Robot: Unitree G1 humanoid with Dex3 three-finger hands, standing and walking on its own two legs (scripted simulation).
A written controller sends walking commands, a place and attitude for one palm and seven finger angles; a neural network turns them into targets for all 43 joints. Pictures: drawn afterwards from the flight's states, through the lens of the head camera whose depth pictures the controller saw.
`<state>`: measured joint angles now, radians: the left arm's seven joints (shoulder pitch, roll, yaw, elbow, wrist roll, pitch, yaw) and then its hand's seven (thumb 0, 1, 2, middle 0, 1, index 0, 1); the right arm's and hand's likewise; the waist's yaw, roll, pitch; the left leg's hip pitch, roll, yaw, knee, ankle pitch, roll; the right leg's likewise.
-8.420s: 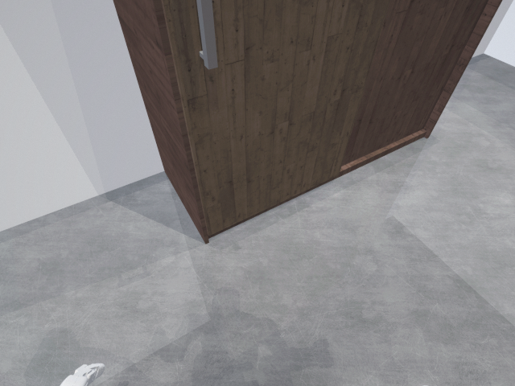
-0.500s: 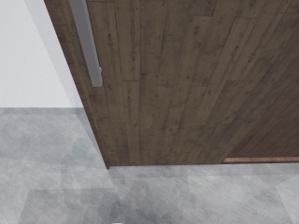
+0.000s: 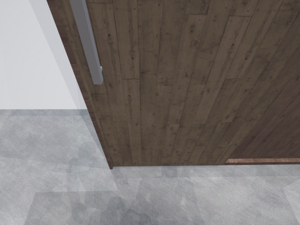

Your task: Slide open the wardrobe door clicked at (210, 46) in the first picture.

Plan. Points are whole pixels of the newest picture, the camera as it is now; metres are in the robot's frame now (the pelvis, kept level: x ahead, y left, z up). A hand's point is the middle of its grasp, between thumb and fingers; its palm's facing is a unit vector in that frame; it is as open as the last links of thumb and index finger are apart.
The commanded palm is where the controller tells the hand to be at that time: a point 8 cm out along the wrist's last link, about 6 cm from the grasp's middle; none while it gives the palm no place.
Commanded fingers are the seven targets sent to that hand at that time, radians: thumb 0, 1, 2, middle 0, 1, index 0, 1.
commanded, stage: come to a stop and stand still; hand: left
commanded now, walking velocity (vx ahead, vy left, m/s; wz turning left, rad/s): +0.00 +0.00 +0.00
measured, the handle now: (90, 40) +0.52 +0.21 +0.21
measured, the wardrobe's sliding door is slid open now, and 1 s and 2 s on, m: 0.00 0.00 0.00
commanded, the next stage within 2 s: look again from close up in 0.52 s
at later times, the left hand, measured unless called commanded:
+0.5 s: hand out of the picture +0.03 +0.24 -0.17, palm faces -0.03 -0.97 -0.26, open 7.4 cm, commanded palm none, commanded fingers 0.00 0.90 0.90 -0.20 -0.30 -0.20 -0.30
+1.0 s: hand out of the picture +0.01 +0.18 -0.17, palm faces -0.03 -0.98 -0.21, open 7.4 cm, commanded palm none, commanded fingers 0.00 0.90 0.90 -0.20 -0.30 -0.20 -0.30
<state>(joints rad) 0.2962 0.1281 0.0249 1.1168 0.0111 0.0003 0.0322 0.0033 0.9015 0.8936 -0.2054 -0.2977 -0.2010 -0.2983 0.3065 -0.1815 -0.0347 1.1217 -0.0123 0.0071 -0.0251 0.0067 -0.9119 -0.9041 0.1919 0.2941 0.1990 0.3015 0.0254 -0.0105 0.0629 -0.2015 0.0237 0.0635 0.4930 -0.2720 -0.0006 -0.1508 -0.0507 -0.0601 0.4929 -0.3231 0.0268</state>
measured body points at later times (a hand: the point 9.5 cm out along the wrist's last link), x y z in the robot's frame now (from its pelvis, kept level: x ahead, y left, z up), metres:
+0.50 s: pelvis +0.00 +0.04 +0.00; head +0.01 +0.03 +0.45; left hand +0.03 +0.29 -0.15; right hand +0.02 -0.19 -0.16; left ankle -0.01 +0.12 -0.74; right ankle -0.04 -0.13 -0.74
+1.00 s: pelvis +0.00 +0.00 +0.00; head +0.02 +0.00 +0.45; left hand +0.02 +0.23 -0.16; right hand +0.02 -0.23 -0.16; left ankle -0.01 +0.12 -0.74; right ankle -0.04 -0.13 -0.74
